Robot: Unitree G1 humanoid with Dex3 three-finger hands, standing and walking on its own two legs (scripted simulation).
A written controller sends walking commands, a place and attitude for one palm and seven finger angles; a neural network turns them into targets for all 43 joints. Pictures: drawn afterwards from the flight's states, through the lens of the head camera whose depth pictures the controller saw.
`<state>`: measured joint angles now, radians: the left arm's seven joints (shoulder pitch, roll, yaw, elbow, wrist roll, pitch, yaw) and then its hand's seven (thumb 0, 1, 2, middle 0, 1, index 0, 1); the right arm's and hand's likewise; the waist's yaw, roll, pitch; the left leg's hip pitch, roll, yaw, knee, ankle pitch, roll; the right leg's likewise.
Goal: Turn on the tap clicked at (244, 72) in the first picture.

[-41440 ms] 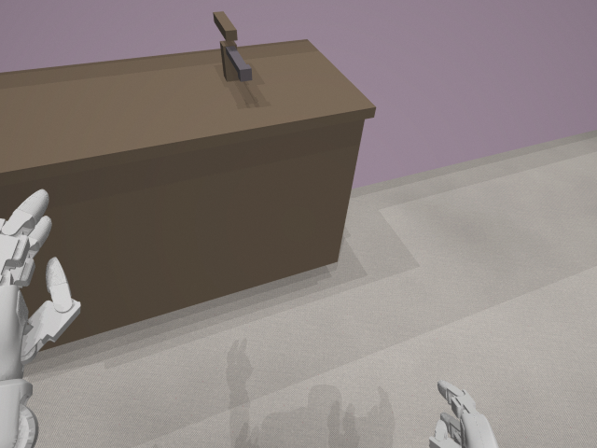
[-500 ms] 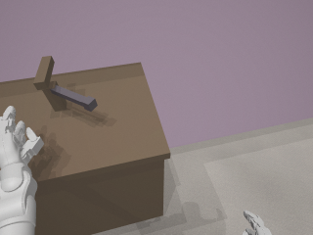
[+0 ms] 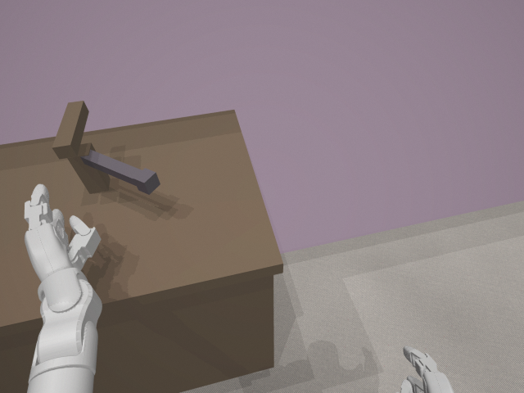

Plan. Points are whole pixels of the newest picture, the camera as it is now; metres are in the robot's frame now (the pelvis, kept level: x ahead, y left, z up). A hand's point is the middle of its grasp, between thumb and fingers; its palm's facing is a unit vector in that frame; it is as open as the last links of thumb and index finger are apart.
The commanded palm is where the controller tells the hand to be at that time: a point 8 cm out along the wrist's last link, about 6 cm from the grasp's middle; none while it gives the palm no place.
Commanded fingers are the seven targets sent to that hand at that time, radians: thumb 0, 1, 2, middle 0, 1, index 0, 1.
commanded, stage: push the lever round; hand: left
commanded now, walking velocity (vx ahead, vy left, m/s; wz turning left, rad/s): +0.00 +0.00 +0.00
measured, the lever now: (147, 181) +0.41 +0.22 +0.11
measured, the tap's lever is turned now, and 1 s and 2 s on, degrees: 49 49 61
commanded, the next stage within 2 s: lift the hand up off the lever in 1.96 s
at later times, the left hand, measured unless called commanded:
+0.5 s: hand (112, 225) +0.32 +0.25 +0.11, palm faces +0.71 -0.70 -0.06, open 7.8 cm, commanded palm +0.28 +0.27 +0.10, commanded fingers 0.00 0.90 0.90 -0.15 -0.15 -0.15 -0.15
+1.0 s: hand (134, 211) +0.36 +0.23 +0.10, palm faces +0.77 -0.63 -0.06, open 7.8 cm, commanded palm +0.31 +0.25 +0.10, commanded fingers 0.00 0.90 0.90 -0.15 -0.15 -0.15 -0.15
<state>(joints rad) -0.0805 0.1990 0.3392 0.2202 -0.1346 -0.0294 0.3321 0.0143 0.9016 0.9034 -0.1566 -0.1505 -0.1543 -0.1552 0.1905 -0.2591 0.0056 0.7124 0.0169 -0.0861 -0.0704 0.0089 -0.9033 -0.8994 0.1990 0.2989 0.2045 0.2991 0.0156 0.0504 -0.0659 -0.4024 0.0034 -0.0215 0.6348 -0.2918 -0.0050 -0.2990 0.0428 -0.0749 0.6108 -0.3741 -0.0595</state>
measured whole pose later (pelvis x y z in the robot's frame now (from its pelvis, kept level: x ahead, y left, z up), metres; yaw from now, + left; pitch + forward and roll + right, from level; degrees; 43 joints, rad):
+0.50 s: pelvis -0.01 +0.01 +0.00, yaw +0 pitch +2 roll -1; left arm -0.18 0.10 0.22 0.21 -0.05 0.05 0.58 0.01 0.90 0.90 -0.16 -0.15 -0.15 -0.16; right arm 0.15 -0.23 0.01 0.73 0.00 -0.02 -0.05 0.01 -0.90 -0.90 0.20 0.30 0.20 0.30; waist 0.02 0.05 -0.06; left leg -0.38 0.00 -0.03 0.63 -0.28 0.00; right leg -0.27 0.04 -0.08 0.59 -0.36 -0.05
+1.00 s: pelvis -0.02 +0.01 +0.00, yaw +0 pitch +3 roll -1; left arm -0.38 0.03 0.23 0.41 0.01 0.07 0.76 0.01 0.90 0.90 -0.16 -0.15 -0.15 -0.16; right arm 0.15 -0.21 -0.01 0.78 -0.03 0.01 -0.02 0.01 -0.90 -0.90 0.20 0.30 0.20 0.30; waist 0.00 0.04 -0.07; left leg -0.42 0.00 -0.03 0.64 -0.27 0.01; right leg -0.31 0.04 -0.08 0.60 -0.34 -0.04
